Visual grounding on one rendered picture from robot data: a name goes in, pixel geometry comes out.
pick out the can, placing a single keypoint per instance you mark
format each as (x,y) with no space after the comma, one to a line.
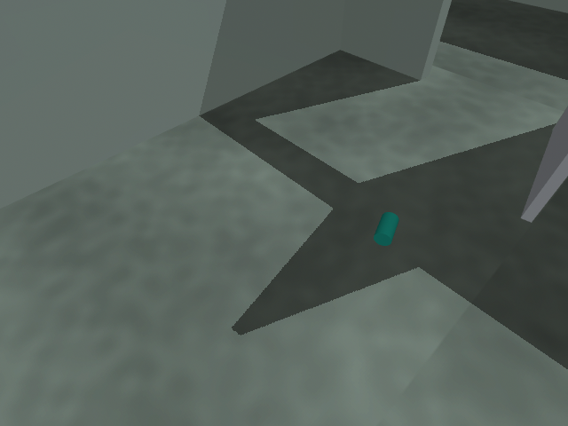
(386,229)

